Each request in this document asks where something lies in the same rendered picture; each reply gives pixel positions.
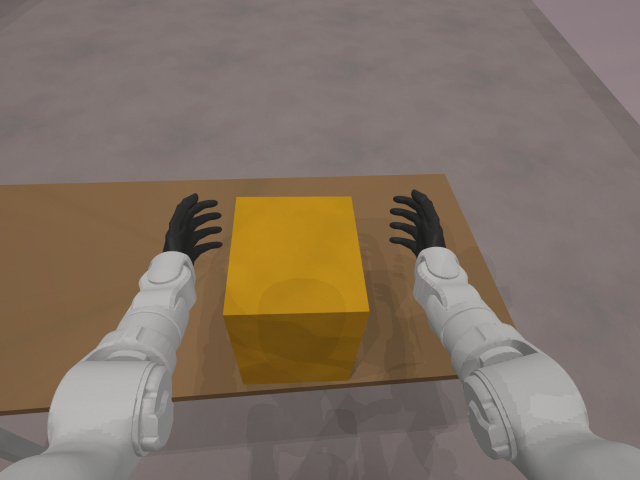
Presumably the robot left forearm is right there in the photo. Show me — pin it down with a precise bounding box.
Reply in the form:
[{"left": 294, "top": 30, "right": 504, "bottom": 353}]
[{"left": 47, "top": 251, "right": 197, "bottom": 445}]

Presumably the robot right forearm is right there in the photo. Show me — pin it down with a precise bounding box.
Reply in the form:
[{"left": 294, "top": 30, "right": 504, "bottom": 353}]
[{"left": 413, "top": 247, "right": 589, "bottom": 427}]

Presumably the robot right upper arm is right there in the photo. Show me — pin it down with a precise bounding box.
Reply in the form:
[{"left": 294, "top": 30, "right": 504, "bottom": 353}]
[{"left": 463, "top": 353, "right": 640, "bottom": 480}]

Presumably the left robot hand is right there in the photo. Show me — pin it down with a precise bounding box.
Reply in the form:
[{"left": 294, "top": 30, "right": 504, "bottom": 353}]
[{"left": 162, "top": 193, "right": 222, "bottom": 266}]

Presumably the table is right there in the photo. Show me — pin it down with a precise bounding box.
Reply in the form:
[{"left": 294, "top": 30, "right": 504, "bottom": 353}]
[{"left": 0, "top": 174, "right": 516, "bottom": 463}]

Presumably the right robot hand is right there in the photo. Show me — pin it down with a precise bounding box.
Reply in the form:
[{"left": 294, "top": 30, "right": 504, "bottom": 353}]
[{"left": 389, "top": 189, "right": 446, "bottom": 259}]

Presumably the robot left upper arm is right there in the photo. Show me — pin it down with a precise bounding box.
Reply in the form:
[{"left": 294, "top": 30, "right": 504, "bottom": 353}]
[{"left": 0, "top": 361, "right": 173, "bottom": 480}]

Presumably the carton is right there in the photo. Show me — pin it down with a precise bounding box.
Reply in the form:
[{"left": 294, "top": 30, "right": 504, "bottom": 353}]
[{"left": 223, "top": 197, "right": 370, "bottom": 385}]

